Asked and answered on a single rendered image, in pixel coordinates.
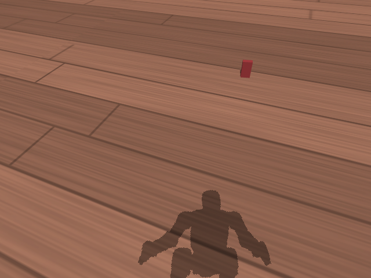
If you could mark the carton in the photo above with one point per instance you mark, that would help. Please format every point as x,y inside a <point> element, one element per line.
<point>246,68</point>

